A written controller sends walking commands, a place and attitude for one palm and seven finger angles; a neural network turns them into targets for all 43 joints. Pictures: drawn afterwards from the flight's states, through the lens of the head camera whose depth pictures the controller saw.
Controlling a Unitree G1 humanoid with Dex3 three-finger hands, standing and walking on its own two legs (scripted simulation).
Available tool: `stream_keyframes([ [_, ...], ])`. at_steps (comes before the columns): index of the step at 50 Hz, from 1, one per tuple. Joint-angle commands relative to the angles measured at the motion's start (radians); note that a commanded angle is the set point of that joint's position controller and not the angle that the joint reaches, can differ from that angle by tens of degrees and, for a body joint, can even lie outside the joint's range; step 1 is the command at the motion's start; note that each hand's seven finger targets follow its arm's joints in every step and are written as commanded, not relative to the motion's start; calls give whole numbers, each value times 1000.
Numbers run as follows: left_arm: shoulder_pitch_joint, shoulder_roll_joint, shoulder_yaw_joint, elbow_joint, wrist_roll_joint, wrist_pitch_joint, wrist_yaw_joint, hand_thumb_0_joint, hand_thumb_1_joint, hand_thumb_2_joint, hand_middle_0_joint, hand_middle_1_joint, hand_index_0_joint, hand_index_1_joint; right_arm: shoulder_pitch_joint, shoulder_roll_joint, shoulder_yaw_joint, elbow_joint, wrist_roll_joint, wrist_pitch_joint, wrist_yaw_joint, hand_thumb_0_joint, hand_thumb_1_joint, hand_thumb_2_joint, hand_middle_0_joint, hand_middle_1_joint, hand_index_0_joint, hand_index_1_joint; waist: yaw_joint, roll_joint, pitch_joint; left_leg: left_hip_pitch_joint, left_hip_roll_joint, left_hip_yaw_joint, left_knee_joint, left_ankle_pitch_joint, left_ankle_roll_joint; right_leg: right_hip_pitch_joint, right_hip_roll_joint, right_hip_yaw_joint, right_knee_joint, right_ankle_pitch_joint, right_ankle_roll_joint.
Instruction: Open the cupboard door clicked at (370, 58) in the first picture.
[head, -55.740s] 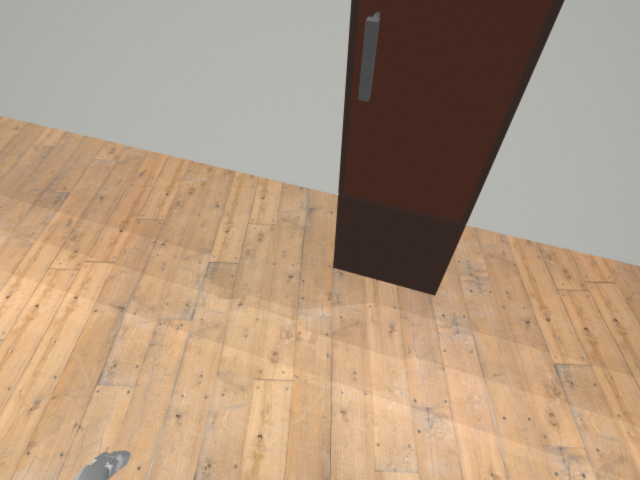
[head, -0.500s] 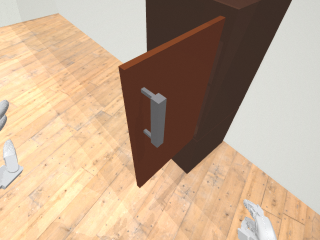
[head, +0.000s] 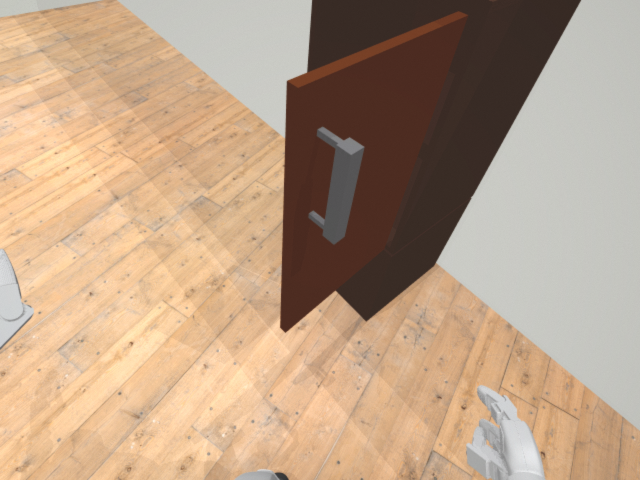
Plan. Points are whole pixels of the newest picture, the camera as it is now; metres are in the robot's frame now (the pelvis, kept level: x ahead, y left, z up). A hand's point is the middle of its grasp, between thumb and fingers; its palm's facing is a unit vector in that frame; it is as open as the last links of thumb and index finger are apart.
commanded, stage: step back with the hand held close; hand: left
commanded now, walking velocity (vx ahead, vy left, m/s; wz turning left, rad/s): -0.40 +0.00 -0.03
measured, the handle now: (329, 188) +0.47 +0.03 +0.10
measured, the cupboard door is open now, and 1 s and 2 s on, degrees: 94 94 94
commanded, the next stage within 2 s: stop stepping back and stand still in 0.10 s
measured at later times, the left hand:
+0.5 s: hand out of the picture +0.06 +0.27 +0.18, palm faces +0.45 -0.80 -0.40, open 7.4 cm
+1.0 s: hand out of the picture -0.02 +0.27 +0.17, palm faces +0.48 -0.76 -0.43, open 7.4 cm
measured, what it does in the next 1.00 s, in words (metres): walks backwards: right foot, then left foot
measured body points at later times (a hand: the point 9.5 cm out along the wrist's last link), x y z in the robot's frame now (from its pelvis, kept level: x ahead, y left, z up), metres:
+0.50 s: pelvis -0.13 +0.00 -0.01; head -0.17 +0.03 +0.44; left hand +0.03 +0.31 +0.20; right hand -0.02 -0.25 -0.10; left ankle -0.06 +0.08 -0.74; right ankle -0.25 -0.10 -0.73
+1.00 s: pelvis -0.22 +0.00 +0.02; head -0.23 -0.02 +0.47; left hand -0.05 +0.31 +0.20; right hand -0.08 -0.26 -0.08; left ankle -0.19 +0.16 -0.67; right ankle -0.20 -0.08 -0.73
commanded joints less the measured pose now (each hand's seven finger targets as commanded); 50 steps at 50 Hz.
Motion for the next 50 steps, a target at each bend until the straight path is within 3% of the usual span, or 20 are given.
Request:
stream_keyframes([
  [1,47,102,66,-241,-10,-47,13,0,900,900,-200,-300,-200,-300,-28,-146,-53,-130,16,-78,17,0,-900,-900,200,300,200,300,6,123,-229,201,311,-254,-271,81,60,16,-26,6,151,-42,12],
  [6,-8,121,54,-329,-15,-18,20,0,900,900,-200,-300,-200,-300,-62,-138,-34,-132,12,-86,18,0,-900,-900,200,300,200,300,5,263,-228,137,239,-177,-469,-343,-30,147,15,-120,43,-83,-4],
  [12,80,180,123,-312,-45,-30,15,0,900,900,-200,-300,-200,-300,-31,-103,-18,-122,9,-88,22,0,-900,-900,200,300,200,300,24,296,-300,265,111,-27,-360,-209,-168,280,32,-197,-517,-79,-71],
  [13,117,216,156,-318,-42,-31,14,0,900,900,-200,-300,-200,-300,-11,-101,-15,-112,13,-79,22,0,-900,-900,200,300,200,300,18,186,-310,354,29,55,-140,-144,-172,186,-71,-125,-652,20,-103],
  [15,129,255,191,-345,-53,-34,9,0,900,900,-200,-300,-200,-300,-52,-101,-5,-107,14,-52,16,0,-900,-900,200,300,200,300,29,-115,-171,253,-17,3,379,-191,-125,-89,-367,114,-752,157,-151],
  [17,54,289,219,-329,-52,-21,14,0,900,900,-200,-300,-200,-300,-54,-108,14,-136,7,-63,34,0,-900,-900,200,300,200,300,6,-153,-160,-64,40,-61,547,-216,-129,60,-487,187,-666,326,-233],
  [18,2,192,151,-283,-53,-9,-8,0,900,900,-200,-300,-200,-300,-21,-129,-23,-102,38,-57,29,0,-900,-900,200,300,200,300,-13,-221,-145,-139,4,-52,543,-152,-117,183,-340,58,-586,514,-152],
  [22,-72,123,63,-51,-13,23,0,0,900,900,-200,-300,-200,-300,-39,-132,3,-74,38,-65,-10,0,-900,-900,200,300,200,300,-27,2,-14,167,4,56,69,-121,-54,103,-288,-39,-421,585,-81],
  [24,-179,106,15,-53,-5,20,3,0,900,900,-200,-300,-200,-300,-18,-172,-9,-74,32,-84,-24,0,-900,-900,200,300,200,300,-37,201,-38,294,96,-121,-98,-135,15,9,-176,-103,-179,301,-7],
  [25,-233,106,1,-80,3,7,9,0,900,900,-200,-300,-200,-300,-8,-185,-9,-87,31,-92,-21,0,-900,-900,200,300,200,300,-37,320,-44,303,251,-405,-199,-192,97,-74,-92,-113,-22,24,23],
  [26,-276,125,6,-106,13,-6,16,0,900,900,-200,-300,-200,-300,-7,-167,-3,-96,31,-107,-15,0,-900,-900,200,300,200,300,-33,280,-22,230,329,-590,-317,-369,152,-97,-62,-46,113,-125,14],
  [27,-214,168,42,-96,21,-9,15,0,900,900,-200,-300,-200,-300,-14,-135,8,-95,14,-118,-16,0,-900,-900,200,300,200,300,-19,158,-29,171,319,-597,-399,-478,110,-67,-74,-33,152,-99,-21],
  [29,-117,178,73,-186,11,-15,12,0,900,900,-200,-300,-200,-300,-36,-138,-9,-94,11,-125,-3,0,-900,-900,200,300,200,300,5,52,-84,6,263,-459,-432,-553,49,129,-72,-46,103,-41,-27],
  [34,163,169,126,-277,9,-22,18,0,900,900,-200,-300,-200,-300,-70,-134,-16,-151,7,-101,11,0,-900,-900,200,300,200,300,33,366,-108,-297,128,-122,-348,-642,-59,509,-16,-198,-205,-59,-59],
  [35,183,166,136,-252,17,-21,18,0,900,900,-200,-300,-200,-300,-67,-122,-21,-152,9,-84,12,0,-900,-900,200,300,200,300,45,250,-85,-365,83,-70,-145,-607,-68,534,-59,-123,-342,-93,-84],
  [36,162,174,140,-216,26,-12,16,0,900,900,-200,-300,-200,-300,-50,-101,-27,-143,16,-63,16,0,-900,-900,200,300,200,300,41,-74,-49,-340,-21,43,292,-469,-88,346,-248,147,-585,-222,-152],
  [37,83,174,131,-222,12,-11,12,0,900,900,-200,-300,-200,-300,-51,-125,-42,-134,23,-55,8,0,-900,-900,200,300,200,300,22,-261,-6,-384,-40,-13,665,-369,-102,118,-503,569,-799,-401,-224],
  [39,-77,197,168,-189,4,-40,-7,0,900,900,-200,-300,-200,-300,-9,-141,-47,-66,-3,-56,5,0,-900,-900,200,300,200,300,-37,-108,-47,-310,25,-83,844,-180,-118,-15,-462,392,-755,-330,-196],
  [44,-124,92,23,73,23,-38,-12,0,900,900,-200,-300,-200,-300,-35,-147,-38,-69,20,-69,-19,0,-900,-900,200,300,200,300,-15,12,32,-268,74,4,604,-93,-88,47,-354,185,-733,-195,-115],
  [50,-93,83,-3,-47,39,-23,30,0,900,900,-200,-300,-200,-300,-16,-124,-24,-94,6,-108,-44,0,-900,-900,200,300,200,300,12,-229,-99,32,16,128,123,-262,-53,161,-318,82,-710,-218,-107],
])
